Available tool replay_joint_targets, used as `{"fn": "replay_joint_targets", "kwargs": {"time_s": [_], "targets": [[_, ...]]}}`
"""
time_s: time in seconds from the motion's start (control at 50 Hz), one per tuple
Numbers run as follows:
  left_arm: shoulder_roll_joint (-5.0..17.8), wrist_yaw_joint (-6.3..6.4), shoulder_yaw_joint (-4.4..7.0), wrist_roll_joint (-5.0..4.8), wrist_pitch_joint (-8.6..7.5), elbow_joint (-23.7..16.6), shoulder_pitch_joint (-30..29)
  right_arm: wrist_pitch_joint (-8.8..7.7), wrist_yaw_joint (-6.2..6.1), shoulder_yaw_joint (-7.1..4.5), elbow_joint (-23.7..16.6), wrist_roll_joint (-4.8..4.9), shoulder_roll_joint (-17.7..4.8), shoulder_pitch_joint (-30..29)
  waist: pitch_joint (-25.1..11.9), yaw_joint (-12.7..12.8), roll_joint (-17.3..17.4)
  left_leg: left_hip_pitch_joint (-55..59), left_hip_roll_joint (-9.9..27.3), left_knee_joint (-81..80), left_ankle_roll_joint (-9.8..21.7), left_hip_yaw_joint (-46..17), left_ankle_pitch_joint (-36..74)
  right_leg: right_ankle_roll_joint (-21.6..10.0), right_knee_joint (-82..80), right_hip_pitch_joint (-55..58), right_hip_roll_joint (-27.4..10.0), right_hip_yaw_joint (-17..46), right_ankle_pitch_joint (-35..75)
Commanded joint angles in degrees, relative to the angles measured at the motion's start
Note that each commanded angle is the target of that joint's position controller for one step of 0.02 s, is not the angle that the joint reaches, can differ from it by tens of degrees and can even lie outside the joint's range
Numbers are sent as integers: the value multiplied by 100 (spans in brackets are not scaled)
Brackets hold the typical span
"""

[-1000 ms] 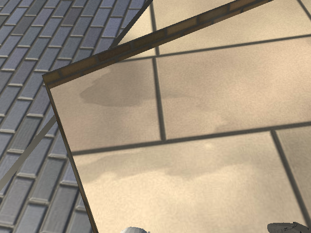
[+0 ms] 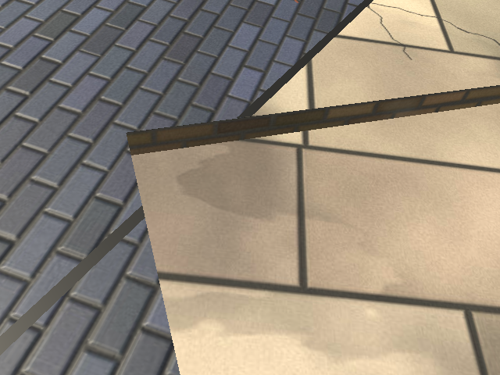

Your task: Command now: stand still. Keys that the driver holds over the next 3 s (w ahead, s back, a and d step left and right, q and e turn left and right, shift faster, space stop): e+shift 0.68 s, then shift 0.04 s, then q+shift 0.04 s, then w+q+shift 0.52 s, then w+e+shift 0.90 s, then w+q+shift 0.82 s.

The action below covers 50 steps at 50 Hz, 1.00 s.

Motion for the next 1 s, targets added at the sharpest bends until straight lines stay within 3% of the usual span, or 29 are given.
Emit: {"fn": "replay_joint_targets", "kwargs": {"time_s": [0.02,0.08,0.12,0.24,0.34,0.44,0.52,0.56,0.58,0.6,0.62,0.64,0.66,0.68,0.7,0.72,0.74,0.76,0.78,0.8,0.82,0.86,0.92,1.0], "targets": [[129,-161,-24,-114,-26,-106,80,-166,-75,-212,-52,-82,-631,336,-286,-206,598,1148,1243,-2168,240,-817,3630,-46,-443,-9,34,285,460],[405,-248,120,-124,-83,-28,106,-259,-132,-306,105,-108,-898,415,-165,-306,676,2054,1449,-2490,198,-305,4561,-108,-756,-302,352,577,537],[550,-248,204,-74,-68,41,217,-287,-147,-312,103,-92,-890,329,-217,-265,663,2371,1554,-2533,241,-77,5053,-63,-698,-354,297,435,484],[486,-316,256,13,84,57,339,-405,-199,-295,240,-116,-808,396,-37,-220,694,2663,1726,-2370,301,209,5844,-34,-682,-646,2,165,363],[360,-381,191,45,112,-77,221,-481,-274,-306,538,-108,-811,638,83,-292,613,2864,1624,-2116,27,479,6050,-124,-1265,-740,-148,-94,697],[101,-474,54,48,74,-317,-189,-494,-366,-256,834,-118,-650,1008,229,-431,429,2782,1487,-1608,-207,828,6097,-151,-2190,-668,-227,-497,1385],[-126,-595,-88,74,30,-466,-419,-524,-524,-208,1016,-139,-508,1281,173,-485,402,2348,1356,-688,-456,1242,6026,-212,-3354,13,-163,-908,2337],[-65,-638,-96,89,68,-326,12,-559,-614,-199,956,-94,-472,1149,-17,-254,422,1463,1327,275,-670,1519,6176,-329,-3915,1252,5,-1222,2686],[96,-633,-34,79,112,-165,458,-591,-639,-215,892,-75,-531,1026,-175,-62,397,812,1392,972,-788,1503,5985,-476,-4070,2111,30,-1220,2792],[335,-569,71,52,143,101,1166,-638,-607,-248,816,-105,-615,781,-387,306,9,-216,1341,2257,-898,1553,4898,-807,-4205,3334,-59,-1044,3010],[486,-409,217,-20,94,423,2277,-691,-492,-351,581,-35,-816,-163,-514,1367,-1014,-1768,643,5266,-1120,2080,1532,-1666,-4962,4873,-435,-667,4294],[614,-216,265,-169,-12,444,2303,-662,-328,-310,379,-89,-711,-586,-618,1526,-1141,-2808,120,7537,-1124,2290,-1737,-2034,-4850,5536,-978,-202,6040],[1058,-119,311,-188,-63,192,2044,-668,-261,-297,-131,-129,-625,-130,-1224,714,-463,-3717,458,8602,-1206,1192,-1884,-2857,-3719,5878,-2432,1493,8474],[1067,-44,354,-213,-83,-74,1724,-665,-261,-238,-327,-309,-718,94,-1739,476,698,-4017,676,8482,-1123,410,-1329,-3365,-4170,5743,-3051,2448,7619],[939,79,309,-182,-70,-210,977,-572,-279,-178,-218,-444,-699,358,-1256,-70,1325,-4133,768,7894,-944,356,-794,-3296,-4593,4771,-2998,2306,5719],[679,130,206,-166,-115,-333,327,-460,-280,-168,-89,-528,-684,499,-742,-430,1334,-3890,830,7181,-885,503,-637,-3026,-4962,3554,-2734,2259,3832],[518,114,130,-157,-191,-358,-94,-350,-280,-173,15,-528,-694,506,-454,-605,1154,-3453,827,6679,-848,718,-551,-2839,-5252,2514,-2443,1965,2798],[441,57,69,-91,-280,-252,-15,-181,-294,-161,92,-483,-659,356,-251,-515,911,-2744,754,6360,-828,1054,-367,-2727,-5379,1513,-2088,1488,2902],[456,8,36,28,-368,-37,279,-71,-246,-128,81,-417,-558,299,-205,-477,634,-2514,830,6147,-732,1173,-268,-2543,-5468,1100,-1773,1307,1937],[487,-27,49,87,-437,219,640,-33,-155,-91,93,-413,-424,294,-260,-387,451,-2666,930,6299,-591,1179,-54,-2383,-5577,1233,-1568,1367,530],[478,-42,63,60,-469,518,1079,-28,-54,-75,104,-422,-329,305,-321,-274,252,-3076,1019,6284,-481,1168,-22,-2209,-5709,1655,-1433,1476,-1102],[456,-51,88,-7,-524,792,1546,-77,65,-85,-139,-395,-321,-334,26,31,-186,-4341,1112,6227,-339,1042,-31,-2030,-5898,2539,-1507,1827,-2669],[604,24,173,41,-663,928,1755,-166,113,-126,-440,-309,-372,-879,240,114,-256,-5183,1149,6113,-300,491,-71,-1859,-6138,3263,-2029,1762,-2806],[671,87,232,94,-890,881,1254,-99,200,-255,-518,-253,-477,-589,104,-278,-290,-4898,1168,6197,-307,265,20,-1379,-6388,3258,-2339,636,-2161]]}}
